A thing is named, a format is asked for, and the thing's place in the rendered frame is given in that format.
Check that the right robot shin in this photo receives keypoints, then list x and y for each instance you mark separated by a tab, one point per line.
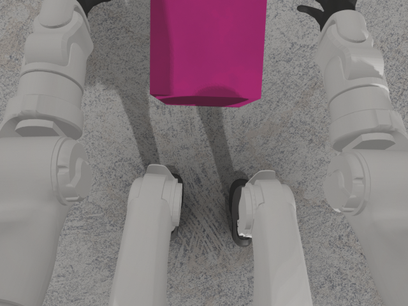
264	175

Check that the robot right upper arm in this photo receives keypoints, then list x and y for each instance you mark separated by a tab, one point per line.
370	187

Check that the robot left upper arm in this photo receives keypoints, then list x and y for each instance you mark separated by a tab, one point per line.
40	178

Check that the robot right hand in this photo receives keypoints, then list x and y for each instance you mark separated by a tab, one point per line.
330	7

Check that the carton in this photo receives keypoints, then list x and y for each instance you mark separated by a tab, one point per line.
207	52

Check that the left robot forearm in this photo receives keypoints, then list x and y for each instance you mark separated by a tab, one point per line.
52	76

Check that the robot right foot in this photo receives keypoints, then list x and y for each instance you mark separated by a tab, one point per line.
234	199

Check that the right robot forearm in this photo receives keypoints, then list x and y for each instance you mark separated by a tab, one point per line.
357	92

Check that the robot left hand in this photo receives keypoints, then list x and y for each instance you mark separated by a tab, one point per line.
88	4

